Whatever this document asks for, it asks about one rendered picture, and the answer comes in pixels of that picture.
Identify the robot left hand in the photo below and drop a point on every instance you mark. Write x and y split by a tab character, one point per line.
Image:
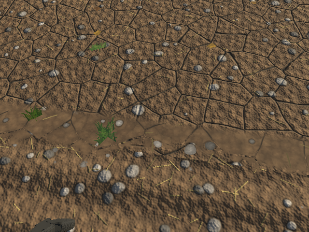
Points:
54	225

